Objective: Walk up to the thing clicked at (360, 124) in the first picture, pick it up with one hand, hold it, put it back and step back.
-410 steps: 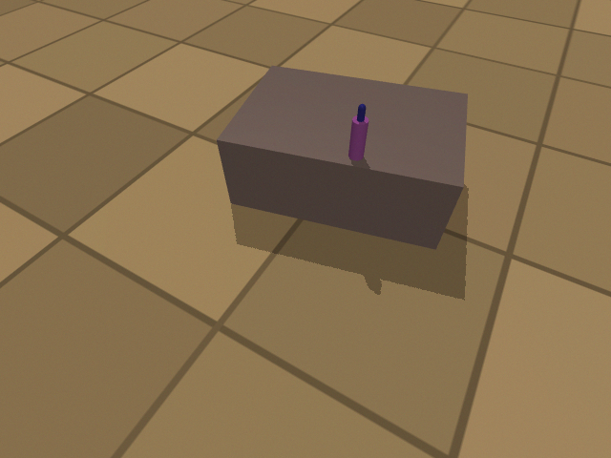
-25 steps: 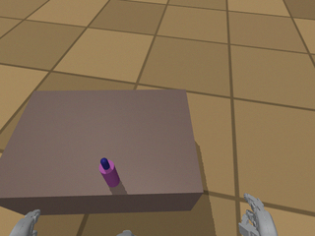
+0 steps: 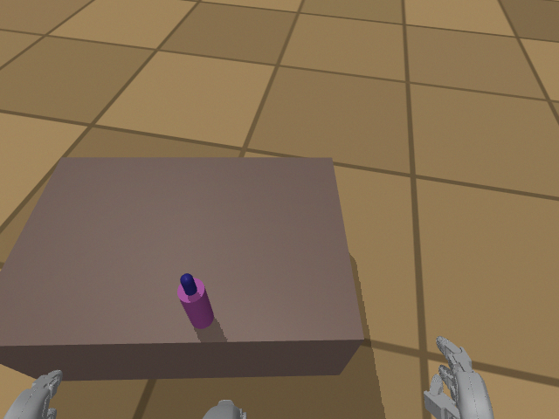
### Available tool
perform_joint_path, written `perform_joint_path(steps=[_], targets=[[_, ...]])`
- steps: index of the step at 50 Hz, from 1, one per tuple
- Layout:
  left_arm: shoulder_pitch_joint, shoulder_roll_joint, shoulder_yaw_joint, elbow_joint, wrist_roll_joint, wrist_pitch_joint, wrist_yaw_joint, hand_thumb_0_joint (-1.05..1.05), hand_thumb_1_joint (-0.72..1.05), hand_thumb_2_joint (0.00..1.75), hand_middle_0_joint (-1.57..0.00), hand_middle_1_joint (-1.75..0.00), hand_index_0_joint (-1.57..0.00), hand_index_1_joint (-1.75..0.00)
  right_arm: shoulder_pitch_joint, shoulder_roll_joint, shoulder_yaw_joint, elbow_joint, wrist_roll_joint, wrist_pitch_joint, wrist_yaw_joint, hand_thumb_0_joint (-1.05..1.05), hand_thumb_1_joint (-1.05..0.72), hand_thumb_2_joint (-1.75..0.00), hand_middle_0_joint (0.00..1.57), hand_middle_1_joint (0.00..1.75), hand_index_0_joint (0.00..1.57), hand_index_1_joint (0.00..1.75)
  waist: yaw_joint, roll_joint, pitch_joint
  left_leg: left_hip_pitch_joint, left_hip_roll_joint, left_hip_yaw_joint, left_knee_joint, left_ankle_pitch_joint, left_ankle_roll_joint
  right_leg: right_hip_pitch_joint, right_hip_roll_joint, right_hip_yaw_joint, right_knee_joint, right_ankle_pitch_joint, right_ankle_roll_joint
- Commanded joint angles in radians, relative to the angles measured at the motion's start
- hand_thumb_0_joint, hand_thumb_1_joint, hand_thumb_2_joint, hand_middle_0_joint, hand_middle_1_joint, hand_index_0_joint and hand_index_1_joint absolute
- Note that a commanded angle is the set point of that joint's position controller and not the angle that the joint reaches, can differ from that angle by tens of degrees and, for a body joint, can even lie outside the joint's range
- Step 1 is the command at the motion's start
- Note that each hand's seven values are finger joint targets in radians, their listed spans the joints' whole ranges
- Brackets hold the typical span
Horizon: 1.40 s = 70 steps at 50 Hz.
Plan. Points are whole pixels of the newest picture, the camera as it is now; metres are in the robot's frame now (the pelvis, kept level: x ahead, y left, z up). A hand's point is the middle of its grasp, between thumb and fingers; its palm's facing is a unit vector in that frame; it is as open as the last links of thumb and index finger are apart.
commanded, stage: go down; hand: left
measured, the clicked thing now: (194, 299) +0.40 +0.19 -0.25
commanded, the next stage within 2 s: none
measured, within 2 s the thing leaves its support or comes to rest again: neither
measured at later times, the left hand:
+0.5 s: hand (52, 356) +0.23 +0.33 -0.04, palm faces +0.14 -0.95 -0.27, open 17.6 cm
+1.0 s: hand (35, 313) +0.28 +0.36 -0.01, palm faces +0.14 -0.98 -0.17, open 17.5 cm
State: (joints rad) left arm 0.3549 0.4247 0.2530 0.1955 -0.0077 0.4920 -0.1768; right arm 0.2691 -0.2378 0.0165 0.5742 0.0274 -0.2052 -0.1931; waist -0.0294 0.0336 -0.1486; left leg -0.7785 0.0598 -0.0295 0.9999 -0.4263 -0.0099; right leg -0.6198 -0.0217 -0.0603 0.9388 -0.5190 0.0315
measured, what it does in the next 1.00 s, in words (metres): stands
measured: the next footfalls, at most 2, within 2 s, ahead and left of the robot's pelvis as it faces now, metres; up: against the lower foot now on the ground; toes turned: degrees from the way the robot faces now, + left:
none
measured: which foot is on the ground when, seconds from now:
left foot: down 0.00-1.00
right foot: down 0.00-1.00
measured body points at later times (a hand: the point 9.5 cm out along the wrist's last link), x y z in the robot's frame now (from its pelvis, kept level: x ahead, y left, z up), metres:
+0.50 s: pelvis -0.01 +0.00 +0.00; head +0.03 +0.03 +0.45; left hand +0.22 +0.38 -0.02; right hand +0.13 -0.26 -0.07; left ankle +0.04 +0.12 -0.68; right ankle -0.03 -0.14 -0.68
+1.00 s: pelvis -0.01 +0.01 +0.00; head +0.05 +0.03 +0.45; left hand +0.27 +0.41 +0.01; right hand +0.10 -0.27 -0.08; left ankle +0.04 +0.12 -0.68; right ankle -0.03 -0.14 -0.68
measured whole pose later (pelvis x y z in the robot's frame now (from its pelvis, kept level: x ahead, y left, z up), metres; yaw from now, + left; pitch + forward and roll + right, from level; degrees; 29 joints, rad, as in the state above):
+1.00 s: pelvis -0.01 +0.01 +0.00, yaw -1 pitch +12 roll -3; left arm -0.21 0.65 0.51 0.81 -0.05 0.08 -0.46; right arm 0.30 -0.27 0.03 0.69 -0.01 -0.25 -0.19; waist -0.04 0.00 -0.09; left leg -0.80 0.07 -0.02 0.97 -0.39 0.00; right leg -0.65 -0.01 -0.04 0.91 -0.47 0.04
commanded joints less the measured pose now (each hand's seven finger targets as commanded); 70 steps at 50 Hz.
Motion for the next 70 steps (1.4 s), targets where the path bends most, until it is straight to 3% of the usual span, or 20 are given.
perform_joint_path(steps=[1,5,14,17,20,22,24,25,27,33,36,37,39,41,44,52,55,59,70], targets=[[-0.001,0.226,0.113,-0.185,0.003,-0.024,0.014,0.00,-0.59,0.02,-0.08,-0.02,-0.06,-0.03,-0.039,-0.147,-0.061,-0.146,-0.005,-0.065,-0.019,0.00,-0.90,-0.90,0.20,0.30,0.20,0.30,0.012,0.095,-0.128,0.232,-0.035,-0.004,-0.159,0.197,0.016,-0.037,0.045,-0.008,-0.135,0.206,-0.035],[0.003,0.213,0.101,-0.202,-0.002,-0.019,0.016,0.00,-0.61,0.02,-0.07,-0.03,-0.06,-0.04,-0.038,-0.144,-0.058,-0.146,-0.005,-0.075,-0.023,0.00,-0.90,-0.90,0.20,0.30,0.20,0.30,0.004,0.081,-0.121,0.229,-0.034,-0.005,-0.159,0.171,0.016,-0.049,0.047,-0.008,-0.140,0.184,-0.034],[-0.254,0.330,0.169,-0.188,-0.019,-0.075,0.018,0.00,-0.57,0.04,-0.07,-0.02,-0.05,-0.04,-0.031,-0.159,-0.046,-0.107,-0.006,-0.109,-0.041,0.00,-0.90,-0.90,0.20,0.30,0.20,0.30,-0.019,0.096,-0.103,0.226,-0.030,-0.012,-0.170,0.089,0.015,-0.072,0.039,0.007,-0.153,0.126,-0.030],[-0.348,0.378,0.200,-0.121,-0.035,-0.106,-0.008,0.00,-0.56,0.05,-0.08,-0.02,-0.05,-0.05,-0.031,-0.168,-0.040,-0.072,-0.005,-0.123,-0.045,0.00,-0.91,-0.90,0.20,0.30,0.20,0.30,-0.016,0.121,-0.087,0.231,-0.028,-0.020,-0.189,0.043,0.012,-0.074,0.037,0.012,-0.162,0.089,-0.034],[-0.364,0.379,0.208,0.041,-0.047,-0.122,-0.049,0.00,-0.57,0.05,-0.07,-0.02,-0.04,-0.05,-0.024,-0.174,-0.037,-0.046,-0.005,-0.124,-0.045,0.00,-0.93,-0.91,0.20,0.30,0.20,0.30,-0.019,0.096,-0.091,0.224,-0.034,-0.011,-0.182,0.083,0.018,-0.061,0.038,0.014,-0.173,0.122,-0.034],[-0.430,0.413,0.229,0.054,-0.055,-0.147,-0.079,0.00,-0.56,0.04,-0.08,-0.01,-0.04,-0.04,-0.009,-0.179,-0.040,-0.033,-0.007,-0.126,-0.042,0.00,-0.93,-0.91,0.20,0.30,0.20,0.30,-0.010,0.098,-0.127,0.233,-0.038,-0.007,-0.172,0.132,0.020,-0.033,0.037,0.015,-0.173,0.164,-0.033],[-0.426,0.424,0.240,0.108,-0.059,-0.164,-0.115,0.00,-0.56,0.03,-0.07,-0.01,-0.04,-0.03,-0.005,-0.184,-0.043,-0.029,-0.008,-0.125,-0.036,0.00,-0.93,-0.91,0.20,0.30,0.20,0.30,0.003,0.111,-0.150,0.257,-0.038,-0.004,-0.176,0.180,0.017,-0.017,0.039,0.011,-0.167,0.198,-0.038],[-0.423,0.408,0.230,0.191,-0.053,-0.169,-0.132,0.00,-0.59,0.03,-0.08,-0.02,-0.05,-0.05,0.007,-0.193,-0.051,-0.015,-0.010,-0.123,-0.032,0.00,-0.94,-0.91,0.20,0.30,0.20,0.30,-0.010,0.105,-0.143,0.267,-0.032,-0.014,-0.185,0.167,0.016,-0.037,0.045,0.004,-0.160,0.181,-0.039],[-0.493,0.441,0.258,0.180,-0.065,-0.208,-0.159,0.00,-0.57,0.02,-0.08,-0.01,-0.05,-0.03,0.005,-0.189,-0.048,-0.022,-0.012,-0.126,-0.026,0.00,-0.94,-0.91,0.20,0.30,0.20,0.30,0.004,0.114,-0.147,0.266,-0.028,-0.016,-0.188,0.187,0.014,-0.037,0.046,0.000,-0.155,0.193,-0.040],[-0.511,0.493,0.305,0.279,-0.067,-0.303,-0.216,0.00,-0.56,0.03,-0.07,-0.01,-0.04,-0.04,0.043,-0.205,-0.061,-0.008,-0.022,-0.116,-0.021,0.00,-0.95,-0.91,0.20,0.30,0.20,0.30,0.017,0.084,-0.193,0.282,-0.028,-0.001,-0.162,0.295,0.024,-0.017,0.047,0.006,-0.150,0.283,-0.036],[-0.566,0.507,0.306,0.286,-0.060,-0.348,-0.232,0.00,-0.55,0.03,-0.07,0.00,-0.04,-0.03,0.052,-0.208,-0.068,0.000,-0.028,-0.110,-0.017,0.00,-0.94,-0.91,0.20,0.30,0.20,0.30,0.014,0.121,-0.194,0.301,-0.019,-0.010,-0.178,0.257,0.016,-0.050,0.049,0.000,-0.141,0.239,-0.040],[-0.588,0.537,0.335,0.275,-0.063,-0.365,-0.231,0.00,-0.55,0.03,-0.07,0.00,-0.04,-0.03,0.038,-0.207,-0.060,-0.022,-0.028,-0.110,-0.017,0.00,-0.94,-0.91,0.20,0.30,0.20,0.30,0.021,0.117,-0.198,0.296,-0.018,-0.012,-0.180,0.256,0.015,-0.044,0.050,-0.001,-0.141,0.242,-0.040],[-0.588,0.526,0.327,0.324,-0.062,-0.386,-0.236,0.00,-0.54,0.04,-0.07,0.00,-0.03,-0.03,0.054,-0.212,-0.065,-0.007,-0.029,-0.103,-0.018,0.00,-0.93,-0.91,0.20,0.30,0.20,0.30,0.008,0.106,-0.195,0.305,-0.021,-0.001,-0.173,0.267,0.017,-0.052,0.049,0.004,-0.143,0.254,-0.040],[-0.666,0.559,0.342,0.297,-0.065,-0.419,-0.248,0.00,-0.52,0.04,-0.07,0.00,-0.03,-0.03,0.059,-0.213,-0.063,-0.002,-0.032,-0.098,-0.018,0.00,-0.94,-0.91,0.20,0.30,0.20,0.30,0.011,0.127,-0.208,0.316,-0.018,-0.006,-0.176,0.265,0.017,-0.061,0.048,0.006,-0.143,0.250,-0.041],[-0.714,0.581,0.349,0.373,-0.064,-0.451,-0.263,0.00,-0.52,0.04,-0.07,0.00,-0.04,-0.02,0.065,-0.216,-0.060,0.008,-0.035,-0.093,-0.021,0.00,-0.94,-0.91,0.20,0.30,0.20,0.30,0.003,0.100,-0.202,0.303,-0.023,0.002,-0.162,0.290,0.025,-0.051,0.044,0.014,-0.151,0.282,-0.037],[-0.840,0.618,0.340,0.508,-0.059,-0.512,-0.314,0.00,-0.51,0.02,-0.07,0.00,-0.04,-0.01,0.074,-0.224,-0.050,0.012,-0.041,-0.073,-0.018,0.00,-0.91,-0.90,0.20,0.30,0.20,0.30,0.003,0.120,-0.180,0.286,-0.026,0.005,-0.185,0.186,0.018,-0.081,0.043,0.015,-0.168,0.200,-0.046],[-0.845,0.632,0.347,0.562,-0.061,-0.532,-0.321,0.00,-0.54,0.01,-0.08,0.00,-0.05,-0.02,0.073,-0.227,-0.048,0.007,-0.039,-0.064,-0.019,0.00,-0.90,-0.90,0.20,0.30,0.20,0.30,0.004,0.100,-0.196,0.271,-0.030,0.007,-0.183,0.171,0.019,-0.068,0.042,0.016,-0.171,0.192,-0.046],[-0.881,0.646,0.354,0.572,-0.069,-0.558,-0.336,0.00,-0.54,0.02,-0.08,-0.01,-0.05,-0.03,0.089,-0.238,-0.052,0.015,-0.039,-0.055,-0.016,0.00,-0.90,-0.90,0.20,0.30,0.20,0.30,0.003,0.133,-0.237,0.327,-0.014,-0.015,-0.184,0.236,0.016,-0.101,0.051,-0.001,-0.144,0.228,-0.047],[-0.916,0.712,0.391,0.614,-0.082,-0.605,-0.351,0.00,-0.55,0.02,-0.08,-0.01,-0.05,-0.03,0.090,-0.240,-0.043,0.016,-0.039,-0.038,-0.021,0.00,-0.91,-0.90,0.20,0.30,0.20,0.30,0.006,0.113,-0.241,0.293,-0.026,0.010,-0.158,0.255,0.023,-0.062,0.043,0.021,-0.166,0.258,-0.044]])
